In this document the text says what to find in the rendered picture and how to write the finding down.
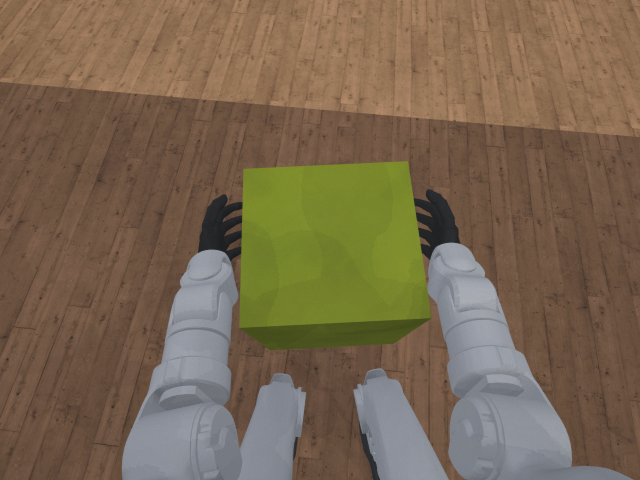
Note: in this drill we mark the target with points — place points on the left robot hand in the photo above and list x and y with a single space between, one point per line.
213 229

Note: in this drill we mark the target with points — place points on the right robot upper arm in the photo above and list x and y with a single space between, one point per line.
500 437

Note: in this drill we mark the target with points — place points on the robot right thigh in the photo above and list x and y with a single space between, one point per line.
402 449

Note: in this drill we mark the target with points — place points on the left robot forearm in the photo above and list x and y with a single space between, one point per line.
194 368

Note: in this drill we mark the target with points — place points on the right robot forearm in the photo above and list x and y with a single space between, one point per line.
481 351

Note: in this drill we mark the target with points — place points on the left robot upper arm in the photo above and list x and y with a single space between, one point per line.
197 442

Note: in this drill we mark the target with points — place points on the carton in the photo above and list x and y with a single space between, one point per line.
330 256

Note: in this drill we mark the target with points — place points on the right robot hand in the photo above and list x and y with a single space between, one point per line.
442 222

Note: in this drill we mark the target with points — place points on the left robot shin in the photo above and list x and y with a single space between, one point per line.
279 377

